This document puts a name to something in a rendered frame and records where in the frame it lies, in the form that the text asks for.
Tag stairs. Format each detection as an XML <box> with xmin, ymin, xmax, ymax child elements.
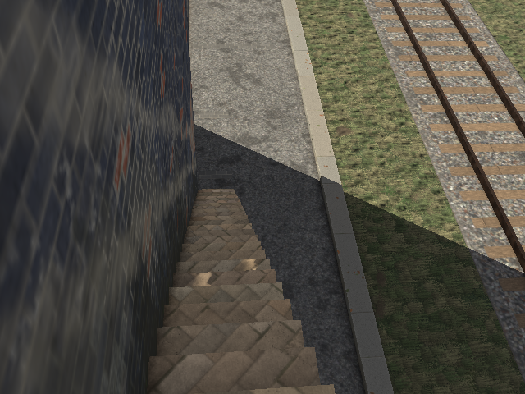
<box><xmin>147</xmin><ymin>189</ymin><xmax>335</xmax><ymax>394</ymax></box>

